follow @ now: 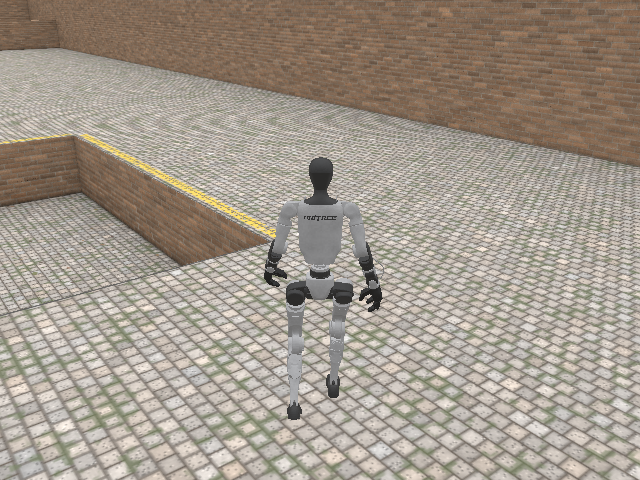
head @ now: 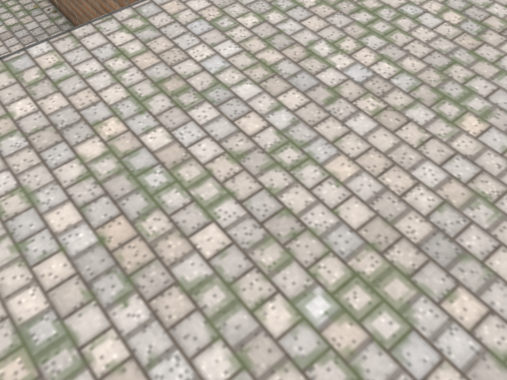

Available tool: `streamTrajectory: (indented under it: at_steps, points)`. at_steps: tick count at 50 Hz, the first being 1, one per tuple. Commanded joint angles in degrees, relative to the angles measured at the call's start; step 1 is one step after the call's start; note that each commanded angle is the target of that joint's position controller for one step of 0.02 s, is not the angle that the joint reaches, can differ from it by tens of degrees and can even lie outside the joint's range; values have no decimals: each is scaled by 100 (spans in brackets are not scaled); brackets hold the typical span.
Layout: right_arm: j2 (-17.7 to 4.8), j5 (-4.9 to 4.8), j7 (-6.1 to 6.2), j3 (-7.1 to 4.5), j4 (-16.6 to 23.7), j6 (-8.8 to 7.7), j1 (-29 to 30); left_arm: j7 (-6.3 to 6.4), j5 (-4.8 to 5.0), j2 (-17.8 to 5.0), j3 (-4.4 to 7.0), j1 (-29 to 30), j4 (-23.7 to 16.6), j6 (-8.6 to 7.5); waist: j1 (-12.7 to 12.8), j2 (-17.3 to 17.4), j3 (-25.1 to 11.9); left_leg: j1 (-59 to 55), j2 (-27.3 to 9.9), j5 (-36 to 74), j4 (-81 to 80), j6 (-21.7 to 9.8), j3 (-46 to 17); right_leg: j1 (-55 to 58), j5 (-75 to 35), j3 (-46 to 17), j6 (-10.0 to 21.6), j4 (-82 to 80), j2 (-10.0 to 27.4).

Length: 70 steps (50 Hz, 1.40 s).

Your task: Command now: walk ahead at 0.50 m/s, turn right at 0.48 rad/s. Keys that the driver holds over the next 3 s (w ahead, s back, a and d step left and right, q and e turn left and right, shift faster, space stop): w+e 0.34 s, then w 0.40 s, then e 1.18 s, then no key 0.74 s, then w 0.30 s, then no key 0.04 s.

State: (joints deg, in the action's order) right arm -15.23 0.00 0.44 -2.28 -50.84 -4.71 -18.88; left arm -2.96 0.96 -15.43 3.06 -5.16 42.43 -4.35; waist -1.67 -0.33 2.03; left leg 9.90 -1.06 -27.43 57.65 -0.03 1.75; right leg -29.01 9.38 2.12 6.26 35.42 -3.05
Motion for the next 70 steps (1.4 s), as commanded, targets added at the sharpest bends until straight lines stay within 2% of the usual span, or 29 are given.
streamTrajectory:
  at_steps: [1,2,4,7,12,15,20,21,22,23,24,25,26,28,30,36,42,45,46,47,48,49,51,55,62,66,68,69,70]
  points:
    - [-827,-178,-89,-107,840,-470,473,112,-2,-936,299,-1378,-71,-7,654,-255,-1171,3655,-201,469,1923,-173,-760,3974,-4,-3345,1272,-1802,1814]
    - [-800,-64,-35,-139,834,-454,581,110,-9,-784,250,-984,-191,2,409,111,-755,3333,-393,756,1417,-125,-681,3048,-555,-2784,1121,-1908,1580]
    - [-769,59,13,-203,884,-294,444,124,-76,-616,193,-667,-345,7,57,-77,-523,2627,-578,1018,860,-1,-672,2015,-1134,-2304,1059,-2203,1262]
    - [-568,115,55,-185,1040,-142,560,208,-38,-807,258,-823,-342,-29,7,-216,-405,2523,-511,1490,136,253,-502,1440,-1720,-1828,1097,-2343,1054]
    - [-342,68,14,-98,1396,-180,1698,346,44,-906,296,-1336,-239,53,448,-404,-285,2242,-117,3118,-2032,337,-452,1366,-1107,-1608,693,-2159,707]
    - [-456,-19,-72,-121,1561,-244,2119,372,74,-932,304,-1592,-166,108,603,-490,-251,2057,54,3214,-2621,297,-533,1670,-729,-2024,633,-1929,875]
    - [-760,-3,-147,-267,1440,-386,1459,413,18,-793,276,-1514,-167,185,180,-704,-455,1072,120,2559,-3315,-136,-459,2324,-1202,-2520,391,-978,1036]
    - [-929,79,-114,-341,1334,-414,868,384,-21,-575,193,-1481,-210,168,-95,-590,-933,22,-168,2587,-3281,-396,-636,2113,-1499,-2265,224,-163,744]
    - [-1271,138,-82,-421,1261,-406,11,368,-136,-287,78,-1690,-292,136,-318,171,-1743,-1595,-1162,2608,-3080,-850,-1717,1197,-327,-1780,-2,1456,297]
    - [-1572,100,-142,-540,924,-314,-521,355,79,-97,9,-2517,-293,75,-44,2172,-2171,-3028,-2158,1195,-3725,-1741,-4283,-773,2286,-1193,-353,3106,-374]
    - [-1022,-53,-167,-416,1009,-299,-429,365,141,-663,94,-2285,-176,50,-211,1376,-1623,-2752,-2136,-62,-4025,-1595,-4597,-1480,2267,-1445,-376,3760,11]
    - [-739,-62,-149,-334,1049,-269,-137,358,110,-897,157,-1555,-289,52,-330,747,-875,-2049,-1901,73,-4095,-1361,-3754,-1665,1716,-1338,-386,3874,193]
    - [-685,2,-150,-282,1103,-232,155,357,30,-826,144,-1167,-383,50,-227,312,-497,-1354,-1670,786,-4199,-1275,-3111,-1507,1333,-1120,-410,3723,389]
    - [-542,72,-152,-211,1064,-212,404,307,-48,-629,143,-1004,-476,19,45,411,-230,-568,-1294,1766,-4452,-1224,-2361,-1126,918,-941,-429,3131,730]
    - [-522,20,-168,-202,985,-230,373,280,-28,-428,105,-1097,-450,40,131,606,-282,-323,-1119,2323,-4633,-1273,-1908,-887,841,-717,-487,2722,800]
    - [-927,-81,-105,-291,736,-143,86,227,-61,-161,-34,-116,-709,-14,-118,475,-143,-178,-976,2969,-4902,-1222,-998,-676,-592,-398,-624,692,819]
    - [-1033,-78,-52,-285,462,5,-125,73,-30,-314,25,393,-919,-30,-177,609,-202,-689,-1121,4373,-4167,-832,-441,-56,-978,-261,-393,-280,473]
    - [-1062,-116,60,-303,546,87,117,84,-121,-794,269,-648,-687,10,433,432,-787,-553,-733,5199,-2477,-412,-11,1479,-1271,-61,-48,-881,108]
    - [-871,52,107,-220,730,71,46,160,-166,-1308,408,-1323,-645,41,618,-321,-1396,463,-404,3647,-857,-88,289,2864,-3274,-1183,334,-698,1061]
    - [-360,239,54,-34,811,15,-717,198,-212,-1629,392,-1269,-780,97,156,-1664,-2005,2343,458,-1058,1175,276,90,4435,-5226,-3230,1402,-529,2432]
    - [-805,108,-17,-83,717,-11,-802,173,-124,-1270,336,-1378,-846,143,419,-1237,-2720,2621,296,-1150,1866,260,-750,4492,-4022,-3750,1663,-893,2504]
    - [-996,-59,-21,-148,839,21,-226,168,-99,-1067,292,-1034,-924,163,466,-803,-2005,3004,103,-694,1986,242,-716,3927,-3346,-3151,1425,-1038,2131]
    - [-969,27,100,-166,952,160,308,202,-48,-871,230,-591,-965,233,279,-106,-1160,2911,-192,3,1434,301,-645,2551,-2743,-2473,1039,-1342,1667]
    - [-747,90,197,-157,1036,354,216,253,-174,-1004,294,-309,-1021,295,-83,-502,-1028,2035,-68,406,382,395,-552,1241,-2541,-2097,972,-1638,1262]
    - [-644,51,183,-140,1290,430,984,460,-70,-1108,353,-397,-1028,512,140,-666,-942,1763,165,1088,-1027,443,-753,984,52,-2567,673,-1758,970]
    - [-691,-14,113,-174,1377,303,1105,464,-56,-1100,367,-573,-1015,601,240,-863,-893,1380,307,866,-2003,320,-771,1371,-144,-3049,599,-1532,985]
    - [-708,-34,68,-221,1290,246,802,482,19,-1049,351,-480,-1038,657,22,-846,-874,671,295,1475,-3253,158,-644,1344,-321,-3093,387,-1241,788]
    - [-932,20,74,-298,1262,240,644,493,40,-902,309,-595,-1040,669,22,-611,-946,4,-218,1868,-3635,-31,-899,965,170,-2880,131,-875,533]
    - [-1391,155,108,-394,1352,295,755,478,17,-610,242,-815,-1085,667,259,677,-921,-544,-1489,2550,-3824,-619,-2019,55,1653,-1946,-243,262,-107]
